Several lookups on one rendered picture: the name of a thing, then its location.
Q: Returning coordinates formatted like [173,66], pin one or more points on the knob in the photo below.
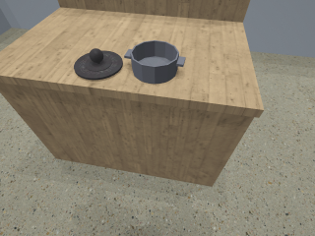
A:
[96,55]

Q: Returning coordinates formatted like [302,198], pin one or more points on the lid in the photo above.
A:
[87,69]

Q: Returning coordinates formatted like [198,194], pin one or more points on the table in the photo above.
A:
[185,129]

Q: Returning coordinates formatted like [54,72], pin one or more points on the pot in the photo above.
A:
[154,61]

